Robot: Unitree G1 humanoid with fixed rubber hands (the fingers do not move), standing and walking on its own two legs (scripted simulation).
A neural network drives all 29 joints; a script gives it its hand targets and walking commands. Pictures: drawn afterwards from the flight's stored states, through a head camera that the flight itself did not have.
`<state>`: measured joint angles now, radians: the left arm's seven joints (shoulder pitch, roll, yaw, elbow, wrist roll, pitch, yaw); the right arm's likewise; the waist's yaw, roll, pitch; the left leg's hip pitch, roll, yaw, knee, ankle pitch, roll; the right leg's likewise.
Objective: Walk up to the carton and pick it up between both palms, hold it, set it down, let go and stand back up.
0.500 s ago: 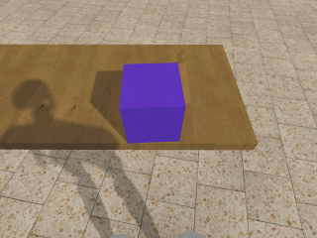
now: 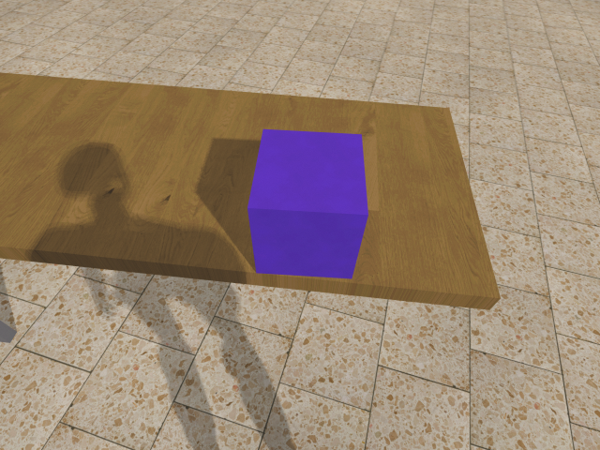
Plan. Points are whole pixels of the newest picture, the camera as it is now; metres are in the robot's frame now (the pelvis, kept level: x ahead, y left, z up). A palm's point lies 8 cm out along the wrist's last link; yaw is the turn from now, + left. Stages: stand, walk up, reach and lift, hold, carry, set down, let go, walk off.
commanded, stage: walk up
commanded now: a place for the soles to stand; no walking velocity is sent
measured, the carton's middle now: (308, 204) +0.49 -0.01 +0.00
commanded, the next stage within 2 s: reach and lift in 0.46 s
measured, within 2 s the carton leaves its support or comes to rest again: neither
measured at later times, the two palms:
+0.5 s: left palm out of the picture +0.02 +0.26 -0.15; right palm out of the picture +0.05 -0.24 -0.14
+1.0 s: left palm out of the picture +0.11 +0.24 -0.12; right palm out of the picture +0.12 -0.24 -0.11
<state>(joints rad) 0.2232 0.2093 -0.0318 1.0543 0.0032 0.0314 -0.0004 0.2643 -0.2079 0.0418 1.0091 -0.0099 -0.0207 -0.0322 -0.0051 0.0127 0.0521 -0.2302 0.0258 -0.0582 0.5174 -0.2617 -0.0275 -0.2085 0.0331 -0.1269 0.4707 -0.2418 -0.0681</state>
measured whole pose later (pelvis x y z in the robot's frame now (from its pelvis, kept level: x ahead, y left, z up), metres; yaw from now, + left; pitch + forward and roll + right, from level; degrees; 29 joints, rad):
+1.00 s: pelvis -0.01 -0.01 -0.01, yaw -1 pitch -2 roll +1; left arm 0.16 0.22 0.08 0.44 0.02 0.50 0.03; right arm 0.15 -0.18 -0.03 0.69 -0.02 0.04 0.05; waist 0.02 -0.07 0.15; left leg -0.27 0.06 0.04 0.58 -0.27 -0.04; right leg -0.30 0.02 -0.10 0.61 -0.29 -0.08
